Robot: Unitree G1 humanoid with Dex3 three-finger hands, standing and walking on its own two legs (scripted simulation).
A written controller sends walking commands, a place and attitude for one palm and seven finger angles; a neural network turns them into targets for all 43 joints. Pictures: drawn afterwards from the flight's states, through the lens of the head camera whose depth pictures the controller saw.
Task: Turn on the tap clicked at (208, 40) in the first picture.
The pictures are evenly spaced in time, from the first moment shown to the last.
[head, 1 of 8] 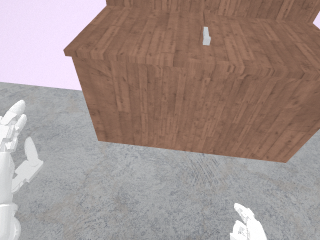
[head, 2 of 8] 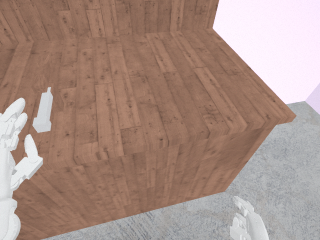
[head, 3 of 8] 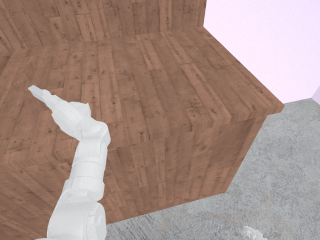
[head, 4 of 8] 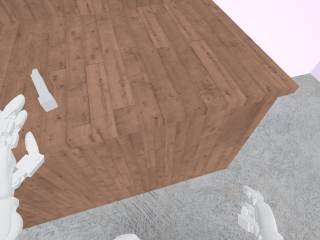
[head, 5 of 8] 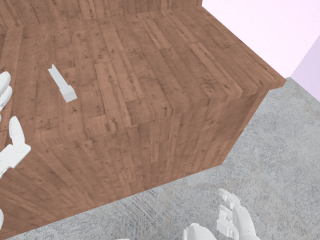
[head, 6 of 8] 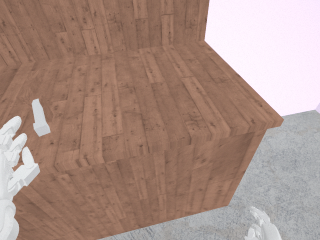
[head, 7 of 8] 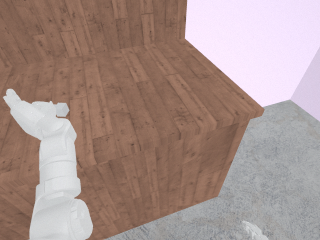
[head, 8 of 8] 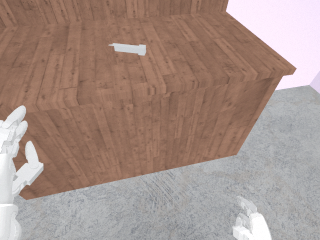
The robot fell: no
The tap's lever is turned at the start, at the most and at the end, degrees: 0 67 67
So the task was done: no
